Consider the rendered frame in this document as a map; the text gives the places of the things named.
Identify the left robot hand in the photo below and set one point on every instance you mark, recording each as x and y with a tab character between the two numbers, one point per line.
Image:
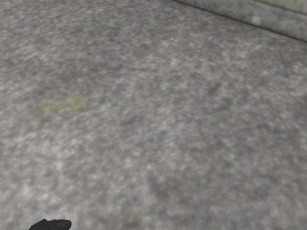
55	224

